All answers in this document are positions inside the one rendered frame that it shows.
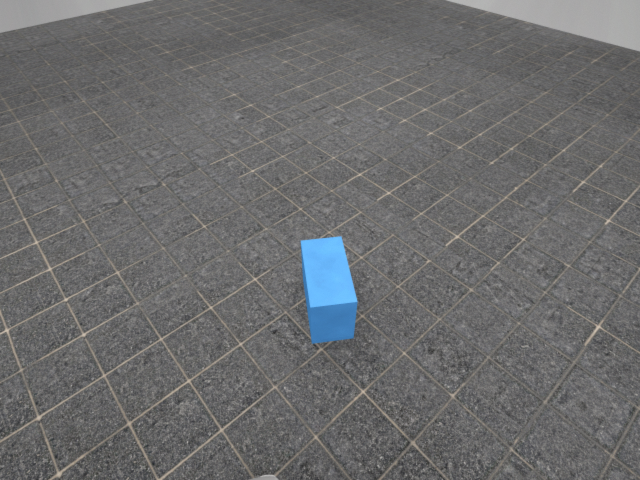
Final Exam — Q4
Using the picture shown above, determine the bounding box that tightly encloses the carton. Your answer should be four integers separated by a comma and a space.
301, 236, 358, 344

